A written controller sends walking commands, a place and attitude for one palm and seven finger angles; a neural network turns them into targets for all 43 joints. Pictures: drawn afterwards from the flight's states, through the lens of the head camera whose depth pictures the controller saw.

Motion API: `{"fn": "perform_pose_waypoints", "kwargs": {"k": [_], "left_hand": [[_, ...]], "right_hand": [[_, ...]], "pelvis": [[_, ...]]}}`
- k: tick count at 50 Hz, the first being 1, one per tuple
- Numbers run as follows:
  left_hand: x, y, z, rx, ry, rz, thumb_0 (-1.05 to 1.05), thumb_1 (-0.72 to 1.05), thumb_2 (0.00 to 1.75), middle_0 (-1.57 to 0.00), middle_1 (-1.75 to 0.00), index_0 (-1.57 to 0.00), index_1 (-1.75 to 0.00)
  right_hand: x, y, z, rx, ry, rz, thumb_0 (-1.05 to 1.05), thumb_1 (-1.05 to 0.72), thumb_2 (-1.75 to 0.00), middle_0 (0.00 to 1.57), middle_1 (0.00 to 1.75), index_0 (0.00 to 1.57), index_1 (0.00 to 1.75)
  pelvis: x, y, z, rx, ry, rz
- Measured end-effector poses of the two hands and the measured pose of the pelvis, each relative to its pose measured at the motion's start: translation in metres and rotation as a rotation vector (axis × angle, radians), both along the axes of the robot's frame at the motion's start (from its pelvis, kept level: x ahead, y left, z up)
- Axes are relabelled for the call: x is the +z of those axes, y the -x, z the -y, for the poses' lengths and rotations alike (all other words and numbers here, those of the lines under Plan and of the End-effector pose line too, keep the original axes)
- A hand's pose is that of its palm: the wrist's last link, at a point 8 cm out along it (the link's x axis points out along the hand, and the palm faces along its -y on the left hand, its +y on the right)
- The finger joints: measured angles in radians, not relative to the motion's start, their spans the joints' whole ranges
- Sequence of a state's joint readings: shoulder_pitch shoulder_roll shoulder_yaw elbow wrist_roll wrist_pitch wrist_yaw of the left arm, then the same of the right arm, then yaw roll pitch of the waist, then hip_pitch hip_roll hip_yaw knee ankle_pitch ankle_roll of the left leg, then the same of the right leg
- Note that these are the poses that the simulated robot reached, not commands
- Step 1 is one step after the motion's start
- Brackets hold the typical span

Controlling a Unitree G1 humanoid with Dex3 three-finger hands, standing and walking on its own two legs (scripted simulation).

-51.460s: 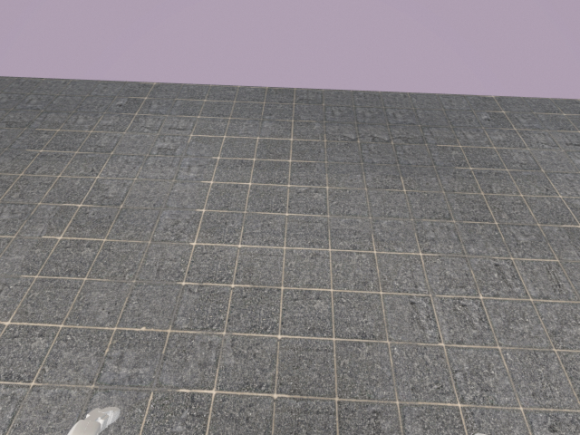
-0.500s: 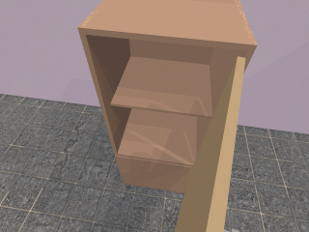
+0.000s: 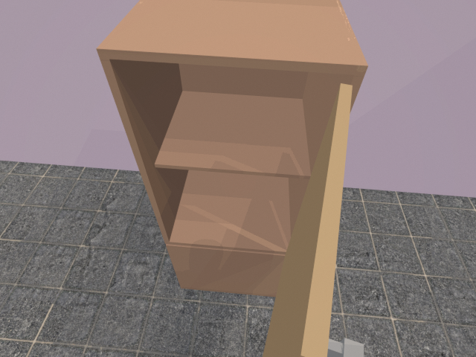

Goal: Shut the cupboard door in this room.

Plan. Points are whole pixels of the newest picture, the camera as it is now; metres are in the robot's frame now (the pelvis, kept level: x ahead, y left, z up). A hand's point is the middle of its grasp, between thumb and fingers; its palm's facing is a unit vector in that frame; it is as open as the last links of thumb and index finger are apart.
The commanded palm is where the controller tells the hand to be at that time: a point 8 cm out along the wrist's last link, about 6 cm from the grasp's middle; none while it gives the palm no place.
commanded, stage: look at it before walking up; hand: left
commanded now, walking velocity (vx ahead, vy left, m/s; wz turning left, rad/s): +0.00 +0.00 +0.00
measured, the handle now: (319, 355) +0.13 -0.09 +0.07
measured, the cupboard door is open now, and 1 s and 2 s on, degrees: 77 77 67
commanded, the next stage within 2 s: walk around to get in front in 0.98 s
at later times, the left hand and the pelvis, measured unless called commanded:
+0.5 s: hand out of the picture +0.00 +0.19 -0.17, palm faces +0.04 -0.98 -0.21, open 7.4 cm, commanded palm none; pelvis +0.00 +0.00 +0.00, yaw +1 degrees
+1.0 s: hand out of the picture +0.02 +0.20 -0.17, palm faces +0.04 -0.97 -0.22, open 7.4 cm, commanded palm none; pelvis +0.01 +0.01 +0.00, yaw +1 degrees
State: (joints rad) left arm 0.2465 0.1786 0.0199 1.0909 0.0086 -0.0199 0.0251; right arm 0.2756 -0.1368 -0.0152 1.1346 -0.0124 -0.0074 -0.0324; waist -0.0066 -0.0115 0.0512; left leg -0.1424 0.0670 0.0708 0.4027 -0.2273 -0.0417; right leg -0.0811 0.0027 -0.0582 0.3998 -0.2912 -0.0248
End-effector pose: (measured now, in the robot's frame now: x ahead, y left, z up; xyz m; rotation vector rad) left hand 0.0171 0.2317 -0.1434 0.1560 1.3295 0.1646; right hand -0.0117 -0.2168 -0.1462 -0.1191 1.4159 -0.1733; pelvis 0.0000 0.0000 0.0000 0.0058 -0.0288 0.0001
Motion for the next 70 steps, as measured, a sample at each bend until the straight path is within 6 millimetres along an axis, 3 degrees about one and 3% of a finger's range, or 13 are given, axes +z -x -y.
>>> {"fn": "perform_pose_waypoints", "kwargs": {"k": [7, 18, 30, 57, 65, 70], "left_hand": [[0.001, 0.008, -0.003, 0.005, -0.003, -0.018, 0.0, 0.91, 0.9, -0.2, -0.3, -0.2, -0.3], [0.0, 0.021, -0.005, 0.021, 0.003, -0.053, 0.0, 0.91, 0.9, -0.2, -0.3, -0.2, -0.3], [0.001, 0.018, -0.009, 0.024, -0.004, -0.049, 0.0, 0.91, 0.89, -0.2, -0.3, -0.2, -0.3], [0.003, 0.002, -0.016, 0.008, -0.014, -0.027, 0.0, 0.91, 0.89, -0.2, -0.3, -0.2, -0.3], [-0.003, 0.01, -0.017, 0.076, -0.016, -0.012, 0.0, 0.91, 0.89, -0.2, -0.3, -0.2, -0.3], [-0.009, 0.024, -0.025, 0.137, -0.023, 0.0, 0.0, 0.9, 0.89, -0.2, -0.3, -0.2, -0.3]], "right_hand": [[0.003, -0.003, 0.007, 0.011, 0.016, 0.001, 0.01, -0.91, -0.89, 0.2, 0.29, 0.2, 0.3], [0.008, -0.026, 0.017, 0.044, 0.049, 0.04, 0.01, -0.91, -0.89, 0.2, 0.29, 0.2, 0.3], [0.009, -0.046, 0.014, 0.069, 0.046, 0.075, 0.01, -0.91, -0.89, 0.2, 0.29, 0.2, 0.3], [0.009, -0.036, 0.015, 0.063, 0.052, 0.039, 0.01, -0.91, -0.89, 0.2, 0.29, 0.2, 0.3], [0.0, -0.035, 0.008, 0.1, 0.03, 0.008, 0.01, -0.91, -0.89, 0.2, 0.29, 0.2, 0.3], [-0.006, -0.047, 0.004, 0.142, 0.031, 0.007, 0.01, -0.91, -0.89, 0.2, 0.29, 0.2, 0.3]], "pelvis": [[0.001, 0.0, -0.001, 0.004, 0.0, -0.003], [0.002, -0.003, -0.003, 0.009, 0.001, -0.004], [0.003, -0.006, -0.005, 0.014, 0.0, -0.005], [0.003, -0.008, -0.007, 0.019, 0.0, -0.007], [-0.004, 0.0, -0.008, 0.071, 0.001, -0.017], [-0.012, 0.006, -0.012, 0.125, 0.014, -0.013]]}}
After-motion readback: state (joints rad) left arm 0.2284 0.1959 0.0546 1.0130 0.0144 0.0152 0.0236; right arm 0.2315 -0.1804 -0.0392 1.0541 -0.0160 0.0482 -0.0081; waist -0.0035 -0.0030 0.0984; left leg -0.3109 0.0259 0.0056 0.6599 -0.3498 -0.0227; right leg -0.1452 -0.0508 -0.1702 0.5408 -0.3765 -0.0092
